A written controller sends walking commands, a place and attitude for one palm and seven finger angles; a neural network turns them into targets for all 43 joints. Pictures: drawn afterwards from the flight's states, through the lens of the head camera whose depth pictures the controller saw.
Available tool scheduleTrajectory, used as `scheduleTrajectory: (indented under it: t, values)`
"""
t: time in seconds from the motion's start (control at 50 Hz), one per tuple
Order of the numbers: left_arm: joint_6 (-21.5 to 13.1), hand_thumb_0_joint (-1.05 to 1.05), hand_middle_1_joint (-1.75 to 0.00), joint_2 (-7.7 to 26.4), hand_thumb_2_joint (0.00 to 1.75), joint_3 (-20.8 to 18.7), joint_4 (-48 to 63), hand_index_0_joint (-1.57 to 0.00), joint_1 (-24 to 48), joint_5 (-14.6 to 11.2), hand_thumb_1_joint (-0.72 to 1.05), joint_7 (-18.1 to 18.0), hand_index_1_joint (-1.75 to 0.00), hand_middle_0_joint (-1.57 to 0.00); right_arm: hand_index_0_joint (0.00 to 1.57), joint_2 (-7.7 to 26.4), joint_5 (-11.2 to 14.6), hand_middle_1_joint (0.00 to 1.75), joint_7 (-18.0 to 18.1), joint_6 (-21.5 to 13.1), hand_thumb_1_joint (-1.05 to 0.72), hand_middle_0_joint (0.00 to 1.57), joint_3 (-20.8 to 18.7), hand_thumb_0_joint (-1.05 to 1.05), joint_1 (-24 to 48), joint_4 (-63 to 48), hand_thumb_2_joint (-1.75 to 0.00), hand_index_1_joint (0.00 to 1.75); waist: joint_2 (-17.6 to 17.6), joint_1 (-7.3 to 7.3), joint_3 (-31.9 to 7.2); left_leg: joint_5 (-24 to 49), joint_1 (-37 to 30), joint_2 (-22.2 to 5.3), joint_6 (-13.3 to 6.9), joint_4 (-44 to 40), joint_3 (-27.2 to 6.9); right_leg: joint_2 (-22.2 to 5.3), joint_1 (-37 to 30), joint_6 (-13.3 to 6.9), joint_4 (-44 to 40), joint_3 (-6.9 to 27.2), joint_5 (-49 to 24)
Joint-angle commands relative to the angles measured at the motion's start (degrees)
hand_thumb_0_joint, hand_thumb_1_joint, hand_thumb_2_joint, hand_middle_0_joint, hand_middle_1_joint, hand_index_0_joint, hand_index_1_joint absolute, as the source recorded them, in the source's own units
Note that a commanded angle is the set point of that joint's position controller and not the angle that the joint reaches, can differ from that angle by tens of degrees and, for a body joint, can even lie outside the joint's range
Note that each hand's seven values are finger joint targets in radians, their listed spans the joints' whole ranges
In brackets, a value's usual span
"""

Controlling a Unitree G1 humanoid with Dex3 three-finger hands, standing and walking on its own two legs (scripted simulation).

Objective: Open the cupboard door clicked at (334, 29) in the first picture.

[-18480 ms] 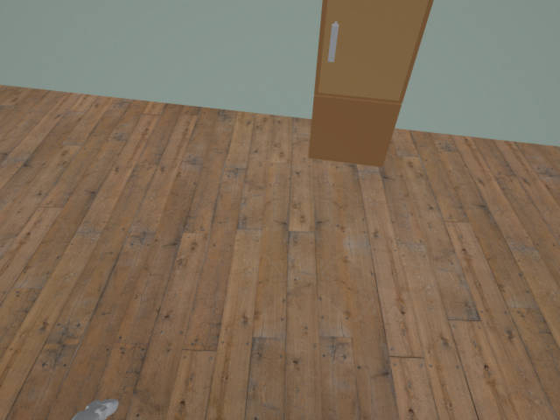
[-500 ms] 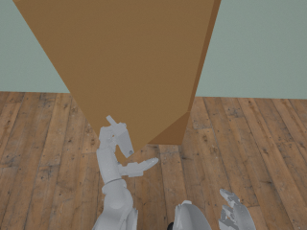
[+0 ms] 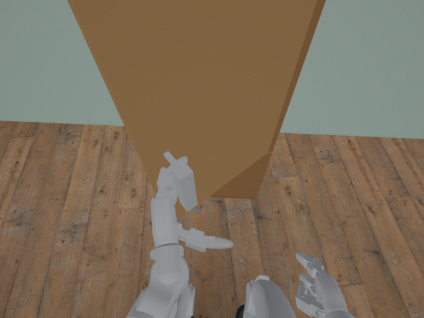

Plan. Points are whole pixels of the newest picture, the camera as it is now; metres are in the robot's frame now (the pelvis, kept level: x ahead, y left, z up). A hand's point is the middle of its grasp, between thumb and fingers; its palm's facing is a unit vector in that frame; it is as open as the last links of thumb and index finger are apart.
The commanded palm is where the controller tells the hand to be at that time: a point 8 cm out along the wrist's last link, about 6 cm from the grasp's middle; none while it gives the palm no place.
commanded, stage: slide the hand sideways off the handle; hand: left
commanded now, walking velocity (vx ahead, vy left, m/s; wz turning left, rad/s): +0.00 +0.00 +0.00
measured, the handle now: (179, 181) +0.37 +0.08 +0.02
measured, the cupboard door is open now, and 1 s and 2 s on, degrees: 42 46 46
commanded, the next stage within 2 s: draw the hand back to the body in 1.12 s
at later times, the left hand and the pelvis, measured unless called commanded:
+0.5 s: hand (188, 239) +0.25 +0.06 +0.02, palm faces -0.09 -1.00 +0.00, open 16.3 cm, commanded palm +0.23 +0.11 +0.02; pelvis +0.01 +0.02 -0.01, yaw -1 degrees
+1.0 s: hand (158, 259) +0.22 +0.10 +0.02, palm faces -0.05 -1.00 -0.02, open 16.3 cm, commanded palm +0.19 +0.16 +0.02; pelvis +0.02 +0.00 -0.02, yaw -1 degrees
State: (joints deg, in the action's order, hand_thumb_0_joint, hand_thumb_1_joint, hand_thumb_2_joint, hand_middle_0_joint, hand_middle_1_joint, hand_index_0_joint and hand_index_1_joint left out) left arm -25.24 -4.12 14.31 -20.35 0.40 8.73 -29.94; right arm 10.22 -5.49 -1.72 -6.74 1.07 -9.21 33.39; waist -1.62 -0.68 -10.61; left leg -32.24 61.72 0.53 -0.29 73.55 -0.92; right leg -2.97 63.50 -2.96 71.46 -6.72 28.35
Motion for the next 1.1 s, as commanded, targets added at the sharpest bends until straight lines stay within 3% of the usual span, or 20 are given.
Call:
scheduleTrajectory:
  t: [0.0, 0.02, 0.06, 0.08, 0.12, 0.18, 0.2, 0.22, 0.28, 0.3, 0.36, 0.44, 0.46, 0.52, 0.58, 0.66, 0.8, 0.86, 1.06, 1.08]
  values:
    - [-8.8, 0.0, -0.3, 0.7, 0.3, 9.9, 18.7, -0.15, 13.9, 1.6, -0.5, 19.7, -0.3, -0.15, 0.2, 7.3, 1.8, 0.3, 0.6, -1.8, -0.9, 0.2, -3.0, 0.0, -0.6, -9.7, -0.9, 0.3, 1.1, -4.14, -20.8, 9.7, -9.4, 1.2, -1.1, -7.8, -1.4, 0.8, -15.1, 0.0, -8.3, 5.8, -11.3]
    - [-8.9, 0.0, -0.3, 0.0, 0.3, 10.7, 19.0, -0.15, 14.4, -0.8, -0.5, 23.0, -0.3, -0.15, 0.2, 7.3, 2.2, 0.3, 0.6, -1.9, -0.9, 0.2, -2.9, 0.0, -0.5, -10.3, -0.9, 0.3, 1.6, -4.64, -19.7, 8.2, -9.2, 1.3, -1.2, -7.8, -1.6, 0.8, -14.5, 0.1, -8.8, 5.9, -9.5]
    - [-7.7, 0.0, -0.3, -1.9, 0.3, 9.0, 18.8, -0.15, 11.7, -6.5, -0.5, 25.9, -0.3, -0.15, 0.2, 7.5, 3.5, 0.3, 0.9, -2.0, -0.9, 0.2, -2.6, 0.0, 0.1, -11.7, -0.9, 0.3, 2.3, -3.9, -16.7, 5.6, -9.1, 1.2, -1.0, -9.3, -2.2, 1.4, -13.4, 0.1, -10.1, 5.2, -4.8]
    - [-6.8, 0.0, -0.3, -2.3, 0.3, 7.8, 19.6, -0.15, 9.2, -9.0, -0.5, 26.2, -0.3, -0.15, 0.2, 7.7, 4.0, 0.3, 0.9, -2.1, -0.9, 0.2, -2.6, 0.0, 0.3, -12.6, -0.9, 0.3, 3.1, -3.22, -17.2, 5.1, -9.2, 1.3, -1.0, -9.7, -2.3, 1.6, -13.7, 0.2, -10.4, 5.0, -3.6]
    - [-5.0, 0.0, -0.3, -2.8, 0.3, 5.8, 20.4, -0.15, 4.3, -11.6, -0.5, 25.5, -0.3, -0.15, 0.2, 7.9, 4.5, 0.3, 0.8, -1.8, -0.9, 0.2, -2.6, 0.0, 0.6, -13.9, -0.9, 0.3, 3.8, -1.76, -17.3, 6.8, -10.1, 1.3, -0.7, -11.0, -2.7, 1.9, -13.6, 0.1, -9.6, 3.9, -4.3]
    - [-3.7, 0.0, -0.3, -1.1, 0.3, 3.8, 22.3, -0.15, -0.2, -10.3, -0.5, 22.3, -0.3, -0.15, 0.2, 8.2, 4.3, 0.3, 0.3, -1.0, -0.9, 0.2, -2.9, 0.0, -0.4, -15.3, -0.9, 0.3, 6.6, -1.25, -16.8, 7.9, -9.0, 1.2, -0.6, -10.8, -2.8, 1.9, -13.2, 0.5, -8.6, 3.5, -4.8]
    - [-3.8, 0.0, -0.3, 0.3, 0.3, 3.0, 23.0, -0.15, -2.7, -8.8, -0.5, 21.1, -0.3, -0.15, 0.2, 8.3, 4.1, 0.3, 0.1, -0.9, -0.9, 0.2, -2.9, 0.0, 0.0, -15.8, -0.9, 0.3, 5.3, 0.06, -17.2, 9.4, -9.0, 1.2, -0.4, -10.9, -3.1, 2.0, -12.8, 0.1, -7.4, 3.3, -5.4]
    - [-4.0, 0.0, -0.3, -0.1, 0.3, 3.9, 24.6, -0.15, -2.7, -7.5, -0.5, 20.2, -0.3, -0.15, 0.2, 8.1, 3.9, 0.3, -0.2, -0.6, -0.9, 0.2, -3.0, 0.0, -0.4, -16.0, -0.9, 0.3, 4.0, -0.37, -17.6, 10.5, -9.6, 1.2, -0.2, -10.4, -2.8, 1.9, -12.1, 0.1, -6.8, 3.4, -6.5]
    - [-4.1, 0.0, -0.3, 1.2, 0.3, 3.8, 24.9, -0.15, -7.5, -4.1, -0.5, 18.1, -0.3, -0.15, 0.2, 7.8, 3.5, 0.3, -1.0, 0.2, -0.9, 0.2, -2.9, 0.0, -1.1, -16.7, -0.9, 0.3, 5.3, -0.22, -16.2, 9.5, -8.0, 1.2, -0.1, -9.6, -2.3, 2.0, -11.5, 0.1, -6.6, 3.8, -5.8]
    - [-4.3, 0.0, -0.3, 2.8, 0.3, 2.6, 25.9, -0.15, -7.7, -3.2, -0.5, 17.5, -0.3, -0.15, 0.2, 7.8, 3.4, 0.3, -1.0, 0.3, -0.9, 0.2, -2.9, 0.0, -1.0, -16.9, -0.9, 0.3, 4.8, 0.39, -16.5, 10.2, -7.4, 1.3, 0.0, -9.5, -2.6, 2.0, -11.8, -0.1, -5.9, 3.9, -6.0]
    - [-4.4, 0.0, -0.3, 2.5, 0.3, 3.4, 27.4, -0.15, -10.9, -2.4, -0.5, 17.7, -0.3, -0.15, 0.2, 7.5, 3.5, 0.3, -1.0, 0.9, -0.9, 0.2, -2.9, 0.0, -0.9, -17.6, -0.9, 0.3, 4.0, 0.37, -15.6, 9.1, -7.6, 1.3, 0.1, -9.2, -2.0, 2.0, -11.5, 0.0, -6.3, 4.3, -5.8]
    - [-4.1, 0.0, -0.3, 3.3, 0.3, 3.2, 31.1, -0.15, -13.8, -4.0, -0.5, 19.3, -0.3, -0.15, 0.2, 7.4, 3.9, 0.3, -0.6, 1.3, -0.9, 0.2, -2.6, 0.0, -0.9, -18.5, -0.9, 0.3, 2.7, 0.26, -15.4, 8.6, -7.9, 1.4, 0.1, -9.3, -2.0, 2.2, -11.9, 0.0, -6.7, 4.2, -5.7]
    - [-3.9, 0.0, -0.3, 3.7, 0.3, 2.7, 31.1, -0.15, -14.9, -4.5, -0.5, 19.7, -0.3, -0.15, 0.2, 7.4, 4.0, 0.3, -0.3, 1.4, -0.9, 0.2, -2.6, 0.0, -1.2, -18.5, -0.9, 0.3, 4.2, 0.02, -14.9, 8.4, -7.6, 1.3, 0.1, -9.2, -2.1, 2.3, -12.0, 0.2, -6.8, 4.2, -5.7]
    - [-4.7, 0.0, -0.3, 3.8, 0.3, 3.1, 34.9, -0.15, -17.4, -5.8, -0.5, 21.2, -0.3, -0.15, 0.2, 7.3, 4.0, 0.3, 0.2, 1.0, -0.9, 0.2, -2.6, 0.0, -1.4, -18.9, -0.9, 0.3, 3.3, -0.21, -16.2, 11.2, -8.3, 1.3, 0.0, -8.3, -2.3, 2.4, -12.4, 0.3, -5.9, 4.1, -8.7]
    - [-5.1, 0.0, -0.3, 5.5, 0.3, 1.3, 35.8, -0.15, -21.2, -7.1, -0.5, 23.0, -0.3, -0.15, 0.2, 7.3, 4.1, 0.3, 0.6, 0.7, -0.9, 0.2, -2.6, 0.0, -1.6, -18.9, -0.9, 0.3, 4.9, -0.07, -16.1, 10.9, -6.9, 1.4, -0.1, -7.4, -2.2, 2.5, -13.0, 0.5, -5.7, 4.2, -9.1]
    - [-5.1, 0.0, -0.3, 6.4, 0.3, 0.8, 36.7, -0.15, -25.1, -7.1, -0.5, 24.9, -0.3, -0.15, 0.2, 7.4, 4.0, 0.3, 0.8, 0.6, -0.9, 0.2, -2.7, 0.0, -1.4, -19.4, -0.9, 0.3, 3.7, 0.11, -15.4, 12.1, -6.1, 1.4, -0.1, -6.6, -2.1, 2.4, -12.3, 0.4, -4.6, 4.1, -10.4]
    - [-5.0, 0.0, -0.3, 11.1, 0.3, -4.9, 40.0, -0.15, -29.1, -9.3, -0.5, 28.2, -0.3, -0.15, 0.2, 7.4, 4.2, 0.3, 1.6, 0.3, -0.9, 0.2, -3.1, 0.0, -1.2, -19.6, -0.9, 0.3, 3.9, 0.97, -16.8, 12.1, -3.6, 1.7, -0.5, -4.4, -1.5, 2.6, -14.5, 0.4, -4.6, 5.4, -11.6]
    - [-5.3, 0.0, -0.3, 11.4, 0.3, -5.7, 41.4, -0.15, -31.1, -11.0, -0.5, 29.9, -0.3, -0.15, 0.2, 7.3, 4.4, 0.3, 1.8, 0.2, -0.9, 0.2, -3.1, 0.0, -1.2, -19.8, -0.9, 0.3, 2.6, 1.02, -16.4, 11.8, -3.5, 1.7, -0.5, -4.1, -1.2, 2.6, -14.4, 0.6, -4.5, 5.5, -11.7]
    - [-5.1, 0.0, -0.3, 14.6, 0.3, -11.2, 41.4, -0.15, -36.0, -15.3, -0.5, 35.8, -0.3, -0.15, 0.2, 7.7, 5.1, 0.3, 3.0, -0.5, -0.9, 0.2, -4.0, 0.0, -0.3, -19.3, -0.9, 0.3, 4.6, 0.68, -14.7, 8.9, 0.9, 1.4, -0.6, -1.8, -0.9, 2.5, -14.8, 1.1, -5.8, 7.6, -7.7]
    - [-5.1, 0.0, -0.3, 14.0, 0.3, -10.2, 42.2, -0.15, -35.4, -15.6, -0.5, 36.4, -0.3, -0.15, 0.2, 7.8, 5.1, 0.3, 3.1, -0.7, -0.9, 0.2, -3.8, 0.0, -0.2, -19.6, -0.9, 0.3, 3.8, 0.47, -14.4, 8.2, 1.3, 1.5, -0.8, -1.4, -0.8, 2.3, -14.5, 1.2, -6.2, 8.0, -6.6]
